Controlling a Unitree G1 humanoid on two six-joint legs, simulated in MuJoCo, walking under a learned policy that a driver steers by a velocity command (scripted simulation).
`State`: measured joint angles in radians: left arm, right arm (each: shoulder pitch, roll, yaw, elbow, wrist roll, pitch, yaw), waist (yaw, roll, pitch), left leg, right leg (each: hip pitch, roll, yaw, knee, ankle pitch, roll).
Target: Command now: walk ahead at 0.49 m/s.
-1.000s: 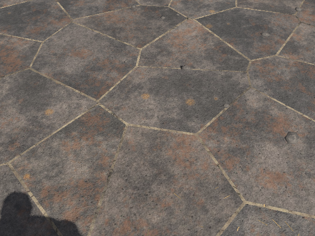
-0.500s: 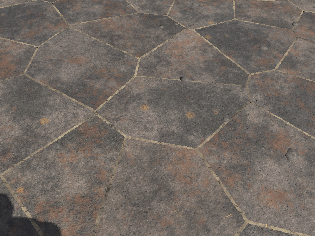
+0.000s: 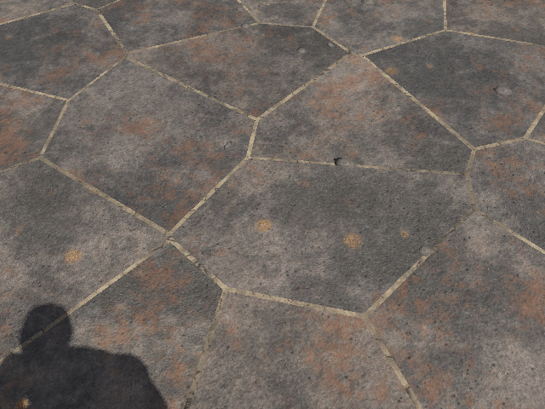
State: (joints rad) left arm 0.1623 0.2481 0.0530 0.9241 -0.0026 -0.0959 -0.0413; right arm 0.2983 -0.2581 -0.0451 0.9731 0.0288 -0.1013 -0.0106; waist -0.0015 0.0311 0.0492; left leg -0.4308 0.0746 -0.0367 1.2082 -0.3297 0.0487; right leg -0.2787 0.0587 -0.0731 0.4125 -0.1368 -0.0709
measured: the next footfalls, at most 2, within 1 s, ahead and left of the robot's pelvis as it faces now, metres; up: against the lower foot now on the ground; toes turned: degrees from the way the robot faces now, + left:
left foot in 0.38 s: +0.40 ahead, +0.16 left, +0.00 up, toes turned +2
right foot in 0.92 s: +0.70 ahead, -0.08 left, +0.00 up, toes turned -3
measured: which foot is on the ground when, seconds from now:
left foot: up 0.00-0.36, down 0.38-0.94, up 0.96-1.00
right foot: down 0.00-0.38, up 0.40-0.90, down 0.92-1.00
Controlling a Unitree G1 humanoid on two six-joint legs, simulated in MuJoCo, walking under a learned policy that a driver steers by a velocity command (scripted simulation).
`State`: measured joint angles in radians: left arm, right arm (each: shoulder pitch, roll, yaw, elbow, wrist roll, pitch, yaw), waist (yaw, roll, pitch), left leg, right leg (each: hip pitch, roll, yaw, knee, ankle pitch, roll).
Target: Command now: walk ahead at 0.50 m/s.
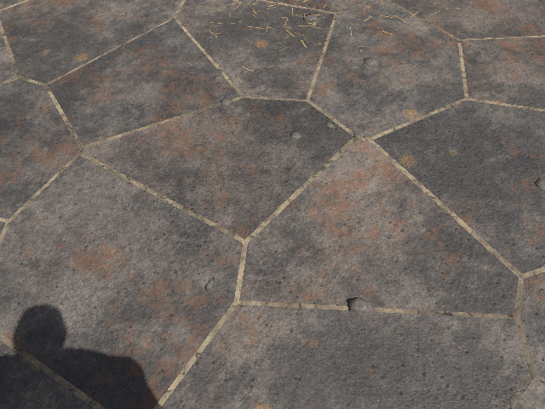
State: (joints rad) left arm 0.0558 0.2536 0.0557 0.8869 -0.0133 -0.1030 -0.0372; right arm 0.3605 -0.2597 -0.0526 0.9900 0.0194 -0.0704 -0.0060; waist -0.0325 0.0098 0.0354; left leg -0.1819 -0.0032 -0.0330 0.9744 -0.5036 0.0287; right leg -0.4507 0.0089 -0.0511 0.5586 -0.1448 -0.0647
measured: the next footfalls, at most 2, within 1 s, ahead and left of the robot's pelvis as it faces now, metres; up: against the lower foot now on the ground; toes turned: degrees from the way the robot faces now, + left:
left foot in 0.48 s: +0.44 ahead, +0.14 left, +0.00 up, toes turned +3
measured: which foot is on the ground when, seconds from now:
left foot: up 0.00-0.46, down 0.48-1.00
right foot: down 0.00-0.50, up 0.52-1.00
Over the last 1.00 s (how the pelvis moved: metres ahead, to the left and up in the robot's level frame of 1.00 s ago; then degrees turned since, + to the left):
0.57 0.01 -0.01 -1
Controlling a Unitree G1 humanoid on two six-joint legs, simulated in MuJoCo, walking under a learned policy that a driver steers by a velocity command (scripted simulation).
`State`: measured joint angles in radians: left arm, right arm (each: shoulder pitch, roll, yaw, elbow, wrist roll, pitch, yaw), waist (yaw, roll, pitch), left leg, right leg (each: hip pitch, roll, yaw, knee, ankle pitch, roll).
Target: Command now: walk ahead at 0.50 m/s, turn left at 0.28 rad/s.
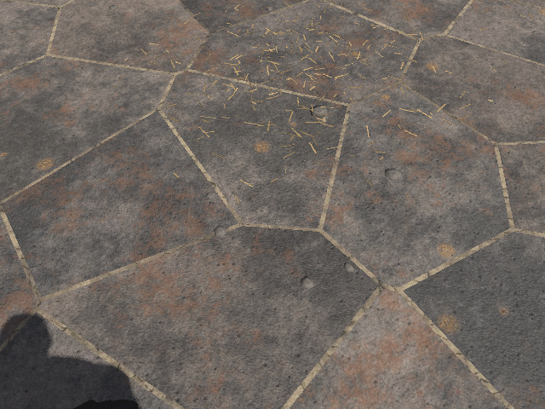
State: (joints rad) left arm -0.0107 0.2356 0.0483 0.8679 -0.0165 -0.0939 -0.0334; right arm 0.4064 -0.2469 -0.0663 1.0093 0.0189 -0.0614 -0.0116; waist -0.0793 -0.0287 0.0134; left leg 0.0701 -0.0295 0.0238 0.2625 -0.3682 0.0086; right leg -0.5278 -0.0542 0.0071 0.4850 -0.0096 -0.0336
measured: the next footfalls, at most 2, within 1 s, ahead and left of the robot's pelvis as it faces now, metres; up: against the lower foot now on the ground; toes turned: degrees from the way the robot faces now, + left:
right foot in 0.02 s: +0.19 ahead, -0.13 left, +0.00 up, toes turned -1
left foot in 0.54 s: +0.42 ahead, +0.16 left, +0.00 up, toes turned +20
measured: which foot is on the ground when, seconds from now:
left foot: down 0.00-0.02, up 0.04-0.52, down 0.54-1.00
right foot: up 0.00-0.00, down 0.02-0.54, up 0.56-0.94, down 0.96-1.00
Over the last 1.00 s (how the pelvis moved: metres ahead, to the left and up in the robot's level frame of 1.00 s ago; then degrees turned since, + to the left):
0.56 0.03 0.00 2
